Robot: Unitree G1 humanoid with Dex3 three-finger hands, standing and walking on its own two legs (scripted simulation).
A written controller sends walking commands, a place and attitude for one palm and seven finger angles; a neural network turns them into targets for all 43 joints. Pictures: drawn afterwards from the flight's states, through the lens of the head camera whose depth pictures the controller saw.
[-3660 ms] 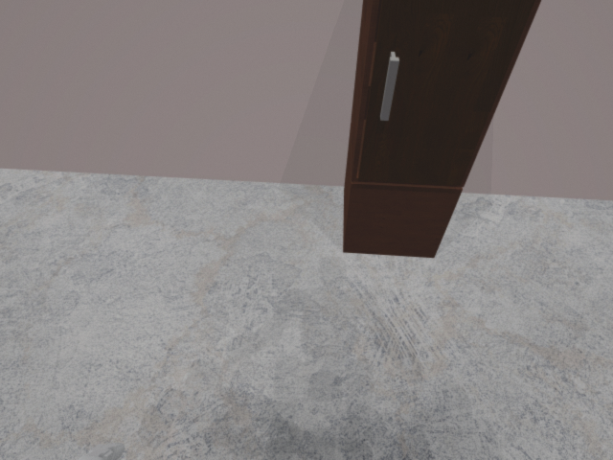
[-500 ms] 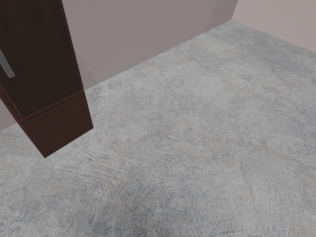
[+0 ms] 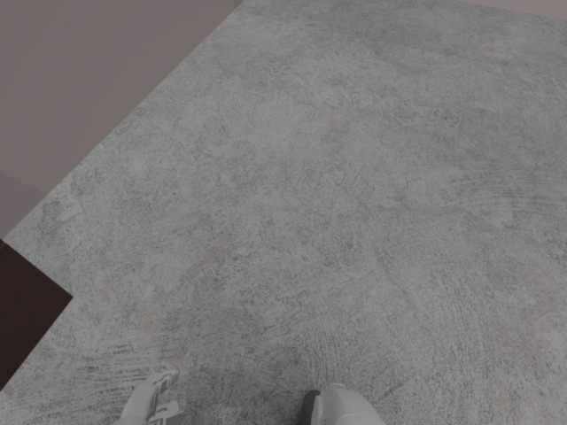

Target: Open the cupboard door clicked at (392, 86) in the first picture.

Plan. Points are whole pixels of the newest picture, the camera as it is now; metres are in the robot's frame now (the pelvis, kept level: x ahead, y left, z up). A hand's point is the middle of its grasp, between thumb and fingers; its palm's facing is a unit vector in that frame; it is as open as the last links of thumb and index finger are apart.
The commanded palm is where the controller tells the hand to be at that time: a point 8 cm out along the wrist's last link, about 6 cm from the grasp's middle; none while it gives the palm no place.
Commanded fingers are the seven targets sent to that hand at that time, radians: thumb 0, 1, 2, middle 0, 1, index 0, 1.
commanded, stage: walk to a spot facing it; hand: left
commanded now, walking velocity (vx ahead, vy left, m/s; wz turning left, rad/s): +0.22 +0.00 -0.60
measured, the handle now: out of the picture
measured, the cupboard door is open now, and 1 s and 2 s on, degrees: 0 0 0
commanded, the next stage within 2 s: turn to face it in 0.06 s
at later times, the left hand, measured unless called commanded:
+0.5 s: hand (168, 378) +0.21 +0.19 -0.17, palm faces +0.07 -0.98 -0.17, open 7.4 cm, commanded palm none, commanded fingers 0.00 0.90 0.90 -0.20 -0.30 -0.20 -0.30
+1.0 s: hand (170, 359) +0.24 +0.18 -0.13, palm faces +0.26 -0.92 -0.29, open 7.4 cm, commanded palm none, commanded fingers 0.00 0.90 0.90 -0.20 -0.30 -0.20 -0.30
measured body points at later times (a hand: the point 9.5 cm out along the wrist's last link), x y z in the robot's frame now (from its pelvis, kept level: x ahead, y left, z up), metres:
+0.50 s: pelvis +0.17 +0.01 +0.00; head +0.17 +0.03 +0.45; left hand +0.21 +0.24 -0.16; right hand +0.26 -0.22 -0.13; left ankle +0.22 +0.11 -0.72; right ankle +0.13 -0.09 -0.72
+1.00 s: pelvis +0.17 -0.04 +0.01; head +0.20 -0.06 +0.46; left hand +0.22 +0.23 -0.11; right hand +0.28 -0.29 -0.15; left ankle +0.18 +0.10 -0.67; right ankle +0.20 -0.16 -0.72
